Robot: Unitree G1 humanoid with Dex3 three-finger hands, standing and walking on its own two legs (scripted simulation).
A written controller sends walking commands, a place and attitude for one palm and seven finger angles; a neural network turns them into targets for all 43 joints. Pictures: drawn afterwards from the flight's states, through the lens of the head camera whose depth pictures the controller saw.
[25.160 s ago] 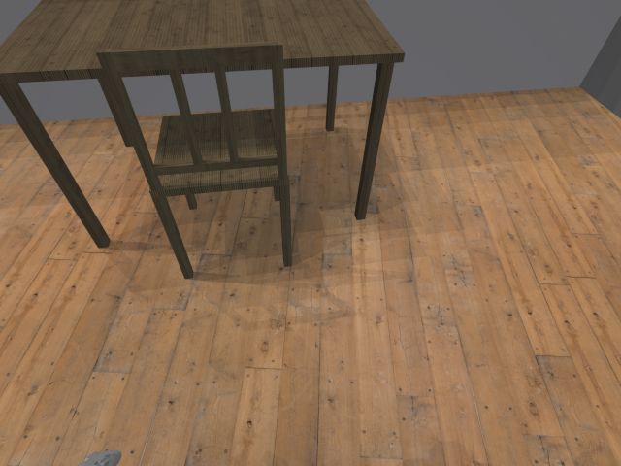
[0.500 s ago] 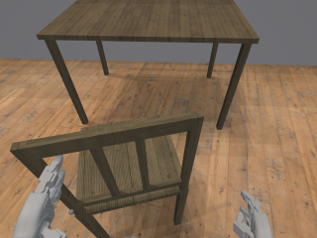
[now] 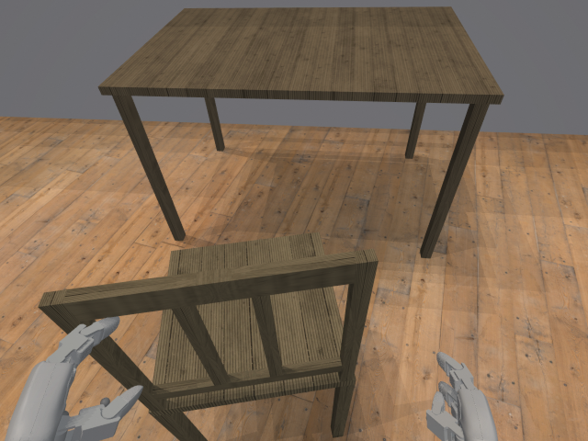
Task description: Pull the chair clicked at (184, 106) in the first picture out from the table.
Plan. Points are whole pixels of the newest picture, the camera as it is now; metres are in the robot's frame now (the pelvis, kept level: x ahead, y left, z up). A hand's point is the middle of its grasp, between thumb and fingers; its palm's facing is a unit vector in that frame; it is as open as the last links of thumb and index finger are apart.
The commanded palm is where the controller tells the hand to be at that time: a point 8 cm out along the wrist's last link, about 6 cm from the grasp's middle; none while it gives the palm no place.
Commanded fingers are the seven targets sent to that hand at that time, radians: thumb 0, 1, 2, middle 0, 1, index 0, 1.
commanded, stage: draw the hand back to the body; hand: left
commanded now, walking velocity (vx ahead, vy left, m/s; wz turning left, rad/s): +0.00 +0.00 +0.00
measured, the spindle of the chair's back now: (204, 347) +0.26 +0.19 -0.07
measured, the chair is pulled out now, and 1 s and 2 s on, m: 0.56 0.56 0.56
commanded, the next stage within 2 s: step back with the hand held close in 0.52 s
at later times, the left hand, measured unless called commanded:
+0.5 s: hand (104, 395) +0.14 +0.24 +0.06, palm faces +0.26 -0.81 -0.53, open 6.4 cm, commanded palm +0.14 +0.29 +0.19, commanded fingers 0.00 0.90 0.90 -0.20 -0.30 -0.20 -0.30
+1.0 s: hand (55, 377) +0.13 +0.25 +0.14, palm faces +0.24 -0.76 -0.60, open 6.8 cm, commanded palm +0.08 +0.29 +0.19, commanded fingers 0.00 0.90 0.90 -0.20 -0.30 -0.20 -0.30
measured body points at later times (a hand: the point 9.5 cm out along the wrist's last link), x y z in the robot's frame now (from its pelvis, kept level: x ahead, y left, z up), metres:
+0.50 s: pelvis +0.01 -0.02 +0.00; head +0.01 -0.04 +0.45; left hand +0.12 +0.28 +0.09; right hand +0.21 -0.22 -0.09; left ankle -0.01 +0.16 -0.73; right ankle -0.03 -0.14 -0.73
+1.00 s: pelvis -0.06 -0.01 +0.01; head -0.01 -0.01 +0.45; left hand +0.11 +0.29 +0.18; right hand +0.15 -0.23 -0.08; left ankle -0.01 +0.16 -0.73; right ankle -0.03 -0.14 -0.73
